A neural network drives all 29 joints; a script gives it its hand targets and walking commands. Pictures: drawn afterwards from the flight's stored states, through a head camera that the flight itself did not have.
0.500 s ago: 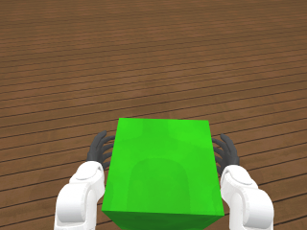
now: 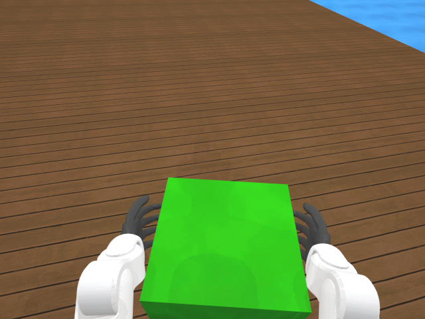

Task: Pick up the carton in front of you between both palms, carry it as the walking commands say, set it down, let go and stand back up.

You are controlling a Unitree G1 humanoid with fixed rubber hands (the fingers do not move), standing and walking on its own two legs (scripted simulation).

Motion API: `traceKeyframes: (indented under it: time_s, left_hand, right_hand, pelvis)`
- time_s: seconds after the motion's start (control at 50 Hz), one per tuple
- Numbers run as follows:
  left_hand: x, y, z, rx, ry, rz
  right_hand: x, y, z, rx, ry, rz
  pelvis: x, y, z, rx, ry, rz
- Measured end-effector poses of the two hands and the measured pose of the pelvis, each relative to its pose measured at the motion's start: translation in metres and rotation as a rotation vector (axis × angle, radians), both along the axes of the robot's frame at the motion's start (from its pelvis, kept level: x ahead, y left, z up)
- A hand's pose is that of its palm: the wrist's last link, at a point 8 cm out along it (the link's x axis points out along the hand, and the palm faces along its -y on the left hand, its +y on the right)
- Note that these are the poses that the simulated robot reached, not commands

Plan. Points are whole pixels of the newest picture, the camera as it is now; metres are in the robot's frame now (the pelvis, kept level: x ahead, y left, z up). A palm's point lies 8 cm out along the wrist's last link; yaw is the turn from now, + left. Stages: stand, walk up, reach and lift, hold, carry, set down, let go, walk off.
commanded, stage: carry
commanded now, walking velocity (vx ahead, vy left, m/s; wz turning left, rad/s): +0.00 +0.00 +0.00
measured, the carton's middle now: (222, 266) +0.23 -0.01 +0.02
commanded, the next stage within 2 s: hold in 1.50 s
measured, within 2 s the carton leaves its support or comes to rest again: neither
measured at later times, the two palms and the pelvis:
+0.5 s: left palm (149, 232) +0.28 +0.12 +0.05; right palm (307, 230) +0.29 -0.17 +0.05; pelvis +0.01 -0.03 +0.01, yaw +1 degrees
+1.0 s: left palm (160, 262) +0.22 +0.10 +0.05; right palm (333, 259) +0.23 -0.20 +0.05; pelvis -0.06 -0.06 +0.00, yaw +1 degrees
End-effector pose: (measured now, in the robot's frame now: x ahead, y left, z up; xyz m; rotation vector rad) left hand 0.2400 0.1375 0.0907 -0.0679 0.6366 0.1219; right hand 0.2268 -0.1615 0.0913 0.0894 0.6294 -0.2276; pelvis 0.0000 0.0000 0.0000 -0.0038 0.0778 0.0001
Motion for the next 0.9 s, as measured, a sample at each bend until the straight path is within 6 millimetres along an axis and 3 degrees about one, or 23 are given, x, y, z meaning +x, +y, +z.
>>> traceKeyframes:
  time_s: [0.2, 0.32, 0.4, 0.56, 0.66, 0.74, 0.9]
  left_hand:
    - [0.018, 0.012, -0.01, 0.047, 0.051, 0.054]
    - [0.034, 0.004, -0.002, 0.086, 0.018, 0.034]
    - [0.041, -0.006, -0.014, 0.096, 0.036, 0.007]
    - [0.038, -0.019, -0.052, 0.099, 0.066, -0.007]
    - [0.028, -0.027, -0.066, 0.117, 0.063, -0.018]
    - [0.019, -0.033, -0.064, 0.118, 0.026, -0.019]
    - [-0.004, -0.04, -0.045, 0.107, -0.021, -0.017]
  right_hand:
    - [0.045, 0.012, -0.009, -0.009, 0.05, 0.099]
    - [0.059, 0.004, -0.01, -0.019, 0.018, 0.114]
    - [0.061, -0.006, -0.02, -0.045, 0.037, 0.109]
    - [0.06, -0.018, -0.05, -0.078, 0.067, 0.132]
    - [0.049, -0.027, -0.067, -0.074, 0.063, 0.133]
    - [0.038, -0.032, -0.068, -0.073, 0.026, 0.128]
    - [0.014, -0.04, -0.047, -0.069, -0.022, 0.117]
  pelvis:
    - [0.023, -0.005, 0.011, -0.007, 0.0, 0.02]
    - [0.025, -0.012, 0.015, 0.0, -0.011, 0.02]
    - [0.023, -0.018, 0.012, 0.006, -0.014, 0.015]
    - [0.004, -0.034, 0.001, 0.013, -0.015, 0.013]
    - [-0.014, -0.041, -0.002, 0.012, -0.027, 0.012]
    - [-0.027, -0.045, -0.003, 0.014, -0.046, 0.011]
    - [-0.049, -0.051, -0.003, 0.011, -0.082, 0.01]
